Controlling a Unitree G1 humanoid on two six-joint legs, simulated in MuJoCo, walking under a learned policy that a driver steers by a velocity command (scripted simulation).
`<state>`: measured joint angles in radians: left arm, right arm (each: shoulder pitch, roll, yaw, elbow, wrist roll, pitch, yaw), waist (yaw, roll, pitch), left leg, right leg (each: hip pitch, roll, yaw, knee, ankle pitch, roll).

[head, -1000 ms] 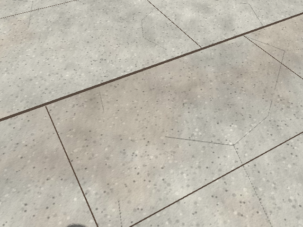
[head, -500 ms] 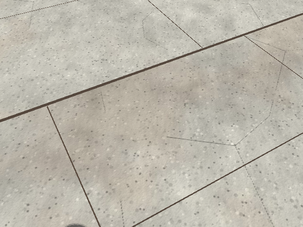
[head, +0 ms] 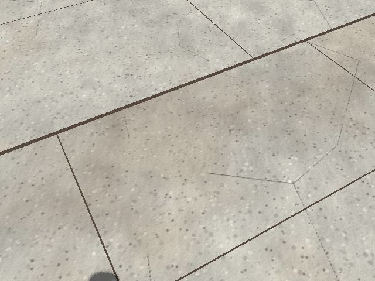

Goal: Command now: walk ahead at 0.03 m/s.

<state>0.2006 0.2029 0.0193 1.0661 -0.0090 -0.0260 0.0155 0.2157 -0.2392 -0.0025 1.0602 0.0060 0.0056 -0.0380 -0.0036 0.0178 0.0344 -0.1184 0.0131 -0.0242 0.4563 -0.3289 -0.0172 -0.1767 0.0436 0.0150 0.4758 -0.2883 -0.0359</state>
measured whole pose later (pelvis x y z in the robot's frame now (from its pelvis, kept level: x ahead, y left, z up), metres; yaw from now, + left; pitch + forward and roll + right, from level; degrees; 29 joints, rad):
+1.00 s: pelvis +0.26 +0.03 -0.02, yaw +1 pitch +2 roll -1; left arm -0.10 0.22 0.04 0.84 -0.02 -0.11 -0.04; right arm 0.52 -0.21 -0.04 1.08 0.00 -0.06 -0.01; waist -0.07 0.00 0.05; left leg 0.13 0.02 0.02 0.44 -0.47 0.02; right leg -0.51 0.02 -0.08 0.53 -0.06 -0.10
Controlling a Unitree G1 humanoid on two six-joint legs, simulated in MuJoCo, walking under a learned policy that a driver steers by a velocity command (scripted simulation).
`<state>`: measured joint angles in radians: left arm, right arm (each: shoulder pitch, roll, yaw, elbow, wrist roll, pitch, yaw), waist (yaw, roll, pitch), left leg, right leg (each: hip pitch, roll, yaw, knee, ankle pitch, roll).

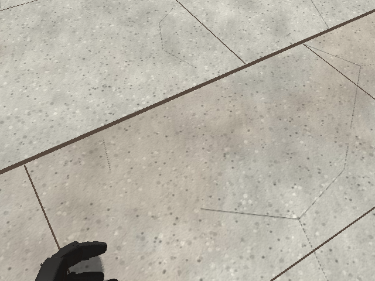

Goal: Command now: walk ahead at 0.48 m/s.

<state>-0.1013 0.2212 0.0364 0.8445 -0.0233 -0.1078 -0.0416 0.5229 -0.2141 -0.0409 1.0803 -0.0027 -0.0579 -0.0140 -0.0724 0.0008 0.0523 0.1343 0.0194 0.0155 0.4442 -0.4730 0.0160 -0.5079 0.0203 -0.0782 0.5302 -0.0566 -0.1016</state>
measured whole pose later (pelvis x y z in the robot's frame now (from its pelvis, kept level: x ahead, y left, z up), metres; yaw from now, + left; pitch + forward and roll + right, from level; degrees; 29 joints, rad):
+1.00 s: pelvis +0.56 +0.04 +0.02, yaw -1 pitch +2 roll +2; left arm 0.00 0.23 0.04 0.89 -0.02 -0.08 -0.03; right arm 0.40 -0.24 -0.06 1.00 0.01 -0.08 -0.01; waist -0.07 -0.04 0.01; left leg 0.08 -0.04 0.07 0.20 -0.32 0.02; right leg -0.59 -0.07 -0.01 0.53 0.02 -0.04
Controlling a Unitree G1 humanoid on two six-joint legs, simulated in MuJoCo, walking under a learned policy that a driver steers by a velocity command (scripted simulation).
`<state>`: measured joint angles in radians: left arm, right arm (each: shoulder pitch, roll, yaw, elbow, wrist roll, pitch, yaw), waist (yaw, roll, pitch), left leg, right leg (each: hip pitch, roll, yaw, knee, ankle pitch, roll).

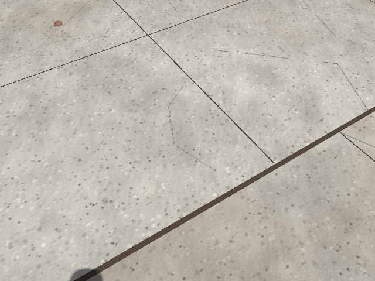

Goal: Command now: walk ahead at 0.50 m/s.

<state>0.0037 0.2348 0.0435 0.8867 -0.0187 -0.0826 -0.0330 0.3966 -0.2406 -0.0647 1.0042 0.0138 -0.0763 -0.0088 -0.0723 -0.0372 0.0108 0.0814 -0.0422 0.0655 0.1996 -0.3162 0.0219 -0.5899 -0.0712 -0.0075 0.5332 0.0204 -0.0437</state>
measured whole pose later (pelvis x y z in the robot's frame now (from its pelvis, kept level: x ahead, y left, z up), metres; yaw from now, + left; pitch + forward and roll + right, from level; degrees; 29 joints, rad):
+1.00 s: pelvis +0.55 +0.02 +0.01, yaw +2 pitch +1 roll +1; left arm 0.04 0.26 0.07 0.91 -0.01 -0.07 0.00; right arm 0.37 -0.23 -0.06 0.99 0.01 -0.09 0.00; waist -0.07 -0.04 0.01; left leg -0.03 -0.06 0.04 0.21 -0.20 0.05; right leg -0.66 -0.12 0.05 0.65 0.05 0.00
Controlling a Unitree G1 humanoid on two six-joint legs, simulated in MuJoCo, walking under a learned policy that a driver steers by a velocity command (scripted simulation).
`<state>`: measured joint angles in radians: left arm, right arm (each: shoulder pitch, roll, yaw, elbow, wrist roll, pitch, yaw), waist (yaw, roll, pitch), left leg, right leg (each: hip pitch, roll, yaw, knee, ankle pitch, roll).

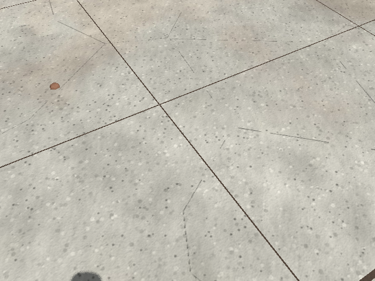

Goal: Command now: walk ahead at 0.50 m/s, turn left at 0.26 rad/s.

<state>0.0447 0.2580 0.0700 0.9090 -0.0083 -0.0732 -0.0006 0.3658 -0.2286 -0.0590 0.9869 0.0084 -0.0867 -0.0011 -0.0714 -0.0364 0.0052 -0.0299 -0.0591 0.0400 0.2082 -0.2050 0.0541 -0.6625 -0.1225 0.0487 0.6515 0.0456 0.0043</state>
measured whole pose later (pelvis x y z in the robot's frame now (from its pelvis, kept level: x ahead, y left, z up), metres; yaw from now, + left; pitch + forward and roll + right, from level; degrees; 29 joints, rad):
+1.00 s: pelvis +0.49 +0.10 +0.00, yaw +30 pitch +2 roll +0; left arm 0.07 0.29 0.07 0.84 0.01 -0.07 0.01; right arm 0.24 -0.25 -0.07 0.80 0.00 -0.04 -0.01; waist -0.03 -0.04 0.06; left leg -0.17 -0.10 -0.02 0.33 -0.18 0.09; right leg -0.66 -0.10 0.04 0.78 -0.07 0.04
